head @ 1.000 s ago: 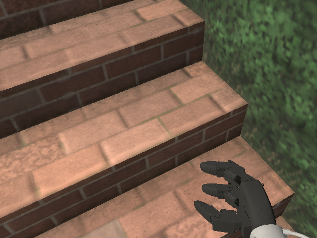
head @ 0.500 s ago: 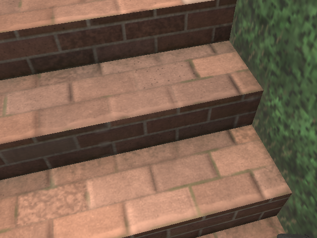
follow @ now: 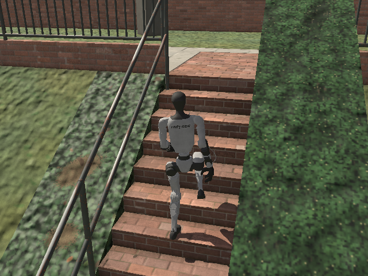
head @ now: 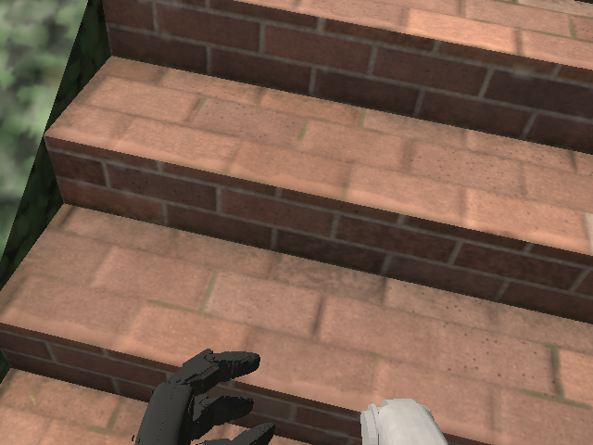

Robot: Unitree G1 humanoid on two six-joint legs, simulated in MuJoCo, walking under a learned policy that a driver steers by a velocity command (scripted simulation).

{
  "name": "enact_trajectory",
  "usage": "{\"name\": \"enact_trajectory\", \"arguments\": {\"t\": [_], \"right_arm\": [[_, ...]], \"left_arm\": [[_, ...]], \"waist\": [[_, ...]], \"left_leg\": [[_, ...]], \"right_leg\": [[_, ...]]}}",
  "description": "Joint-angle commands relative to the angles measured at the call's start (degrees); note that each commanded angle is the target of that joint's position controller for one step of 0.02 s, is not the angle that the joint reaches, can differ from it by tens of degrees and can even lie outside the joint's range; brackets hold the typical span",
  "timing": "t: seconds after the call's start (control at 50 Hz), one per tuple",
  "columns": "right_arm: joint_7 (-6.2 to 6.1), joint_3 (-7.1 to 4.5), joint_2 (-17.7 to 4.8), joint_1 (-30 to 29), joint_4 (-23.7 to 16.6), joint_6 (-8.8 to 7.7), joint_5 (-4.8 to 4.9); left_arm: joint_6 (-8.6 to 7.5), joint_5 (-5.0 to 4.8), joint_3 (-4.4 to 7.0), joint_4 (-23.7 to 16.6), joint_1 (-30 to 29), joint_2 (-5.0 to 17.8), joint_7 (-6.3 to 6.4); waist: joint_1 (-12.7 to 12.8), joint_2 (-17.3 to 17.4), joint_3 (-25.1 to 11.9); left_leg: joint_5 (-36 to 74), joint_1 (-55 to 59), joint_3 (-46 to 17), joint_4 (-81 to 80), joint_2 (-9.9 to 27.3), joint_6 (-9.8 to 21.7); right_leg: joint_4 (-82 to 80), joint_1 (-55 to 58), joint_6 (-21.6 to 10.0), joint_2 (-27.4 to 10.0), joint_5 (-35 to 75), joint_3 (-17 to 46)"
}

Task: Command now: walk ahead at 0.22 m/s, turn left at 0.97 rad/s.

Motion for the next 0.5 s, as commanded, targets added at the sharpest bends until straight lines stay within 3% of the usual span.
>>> {"name": "enact_trajectory", "arguments": {"t": [0.02, 0.04, 0.06, 0.08, 0.1, 0.12, 0.14, 0.16, 0.18, 0.2, 0.22, 0.24, 0.26, 0.28, 0.3, 0.32, 0.36, 0.4, 0.42, 0.46, 0.5], "right_arm": [[-2.17, -3.15, -8.99, -4.77, -4.66, 0.01, 1.58], [-3.26, -3.36, -9.46, -1.26, -3.82, 0.29, 1.61], [-4.69, -4.91, -12.56, -3.35, -5.54, 1.42, 2.88], [-5.24, -5.44, -13.49, -5.70, -6.35, 1.62, 3.12], [-5.15, -6.74, -17.87, -10.66, -8.56, 0.65, 2.31], [-5.04, -7.60, -21.45, -13.09, -9.10, -0.18, 2.54], [-4.10, -7.77, -21.62, -18.84, -11.09, -1.47, 3.95], [-2.82, -6.84, -16.59, -22.38, -12.84, -2.91, 3.32], [-0.49, -4.25, -6.28, -12.87, -13.20, -4.01, 1.73], [1.45, -6.10, -11.47, -9.56, -10.62, -4.37, 1.15], [2.21, -6.12, -13.74, -18.51, -15.09, -2.28, 2.31], [1.44, -5.01, -11.85, -20.12, -16.81, 0.19, 2.19], [0.86, -4.52, -12.49, -19.01, -16.46, 1.81, 1.71], [0.92, -4.11, -11.85, -15.33, -15.29, 2.68, 2.21], [1.12, -3.48, -10.64, -14.96, -15.66, 2.65, 2.67], [0.90, -2.99, -9.49, -15.84, -16.60, 2.14, 3.25], [0.91, -2.23, -7.87, -18.23, -18.45, 1.39, 3.62], [0.95, -2.52, -9.41, -20.04, -20.17, 1.88, 3.92], [0.97, -2.65, -9.73, -20.94, -21.01, 2.10, 3.88], [1.07, -2.65, -10.58, -23.29, -21.64, 2.63, 3.54], [0.92, -2.02, -9.34, -24.08, -19.66, 2.72, 2.79]], "left_arm": [[-0.25, 0.44, 0.62, -7.54, -9.39, 1.75, 0.81], [-0.33, 0.81, 0.43, -9.81, -14.66, 1.57, 0.63], [-0.18, 2.09, -0.97, -13.68, -21.17, -0.80, 1.13], [0.20, 1.50, -0.19, -14.28, -18.92, 0.31, 1.34], [0.80, 0.60, 3.80, -9.50, -6.79, 5.53, 2.54], [1.25, 0.55, 6.58, -6.52, 2.29, 11.00, 3.04], [1.39, 0.26, 8.95, -3.63, 12.63, 16.50, 3.04], [1.61, 0.66, 10.34, -0.38, 22.52, 19.72, 3.06], [2.73, 2.72, 10.13, 0.74, 20.65, 20.29, 3.25], [3.82, 2.76, 9.85, -4.20, 11.81, 15.51, 4.81], [5.45, -0.50, 8.57, -3.71, 5.72, 9.54, 6.34], [6.15, -1.98, 7.51, -0.51, 2.45, 4.64, 7.54], [6.29, -2.46, 7.27, 0.91, 1.01, 3.68, 8.19], [5.94, -1.69, 7.17, 1.36, 0.76, 4.17, 8.06], [5.62, -1.32, 7.39, 2.26, 1.74, 5.08, 7.69], [5.29, -1.14, 7.60, 3.69, 3.02, 5.93, 7.56], [4.79, -1.82, 8.37, 4.66, 5.37, 8.66, 7.32], [4.80, -2.22, 8.91, 3.06, 6.11, 11.56, 7.47], [4.51, -2.68, 9.59, 2.25, 6.25, 13.84, 7.71], [4.35, -2.73, 10.42, 0.53, 6.00, 16.21, 7.85], [5.38, -2.76, 10.66, -0.85, 3.46, 16.37, 7.94]], "waist": [[0.67, 5.79, 3.06], [-1.67, 5.84, 2.33], [-1.71, 6.51, 1.05], [1.12, 9.16, -1.67], [6.96, 16.53, -10.14], [10.84, 19.23, -18.92], [15.61, 15.94, -21.24], [17.26, 1.97, -28.35], [6.77, -34.05, -32.98], [5.94, -22.30, -30.94], [4.13, -13.64, -17.16], [0.78, -6.75, -5.05], [-0.55, -2.33, -0.25], [-2.19, -0.44, 1.30], [-2.03, 1.46, 3.28], [-0.87, 2.05, 4.88], [-0.45, 1.36, 3.79], [0.52, -1.25, 1.41], [0.39, -2.24, 0.31], [1.80, -1.59, -2.25], [2.88, -1.74, -5.23]], "left_leg": [[12.54, 0.14, -12.61, -15.98, 5.50, 4.80], [16.02, 4.12, -16.31, -16.85, 8.06, 5.64], [23.79, -0.47, -16.24, -27.05, 10.44, 7.39], [31.35, -6.05, -14.42, -28.51, 10.75, 6.36], [63.42, -7.01, -11.08, -23.67, 11.00, 5.01], [88.36, 1.37, -10.40, -17.39, 11.40, 3.79], [93.19, 6.49, -9.19, -6.13, 9.48, 1.84], [68.39, -1.02, -10.66, 8.42, 6.47, 0.16], [-0.60, -13.71, -8.33, 37.72, -6.38, -5.44], [-3.15, -18.95, -8.20, 57.77, -4.86, -8.83], [0.08, -23.55, 0.54, 63.07, -0.87, -9.80], [3.84, -26.32, 3.01, 62.57, 3.40, -9.03], [7.07, -24.68, 4.49, 63.25, 5.90, -8.72], [9.81, -21.16, 6.26, 63.45, 6.29, -7.71], [11.39, -20.20, 7.19, 64.96, 5.67, -6.77], [11.54, -20.91, 7.21, 65.24, 5.51, -6.03], [10.94, -22.43, 5.42, 61.13, 5.88, -5.59], [8.49, -24.13, 4.93, 58.06, 6.29, -6.80], [7.74, -24.55, 4.38, 53.67, 8.06, -6.89], [8.29, -22.47, 5.79, 41.20, 10.27, -6.75], [12.52, -13.51, 9.79, 25.51, 11.65, -4.88]], "right_leg": [[-11.79, -3.36, 1.44, -0.62, -1.94, -3.85], [-17.87, -3.63, 2.52, -0.68, -1.30, -4.72], [-34.66, 7.44, 2.30, -1.46, -8.05, -8.15], [-45.97, 24.17, 1.42, -0.87, -11.30, -9.44], [-47.53, 44.00, 0.77, 3.25, -9.85, -13.17], [-51.03, 53.75, 0.91, 4.54, -9.26, -10.37], [-65.13, 60.98, 0.06, 2.49, -7.83, -1.72], [-76.34, 80.09, -3.51, -4.39, 2.02, 13.37], [-88.62, 84.31, -14.31, -23.69, 32.13, 41.36], [-96.61, 73.01, -18.15, -27.51, 13.19, 52.84], [-94.08, 59.09, -16.09, -19.93, -2.59, 38.31], [-88.97, 48.08, -12.78, -16.19, -13.81, 24.42], [-85.95, 42.17, -10.83, -14.58, -15.61, 16.64], [-84.04, 37.72, -9.52, -12.67, -14.39, 10.16], [-84.61, 34.49, -9.63, -12.39, -12.76, 7.72], [-85.06, 34.07, -9.65, -13.40, -9.76, 6.01], [-83.79, 37.17, -9.87, -14.23, -4.11, 5.10], [-82.82, 41.97, -10.28, -16.68, -0.71, 6.65], [-82.58, 43.64, -9.91, -18.47, -0.25, 7.15], [-79.72, 44.77, -8.17, -19.06, -1.74, 7.32], [-78.15, 40.99, -6.36, -17.67, -4.55, 6.82]]}}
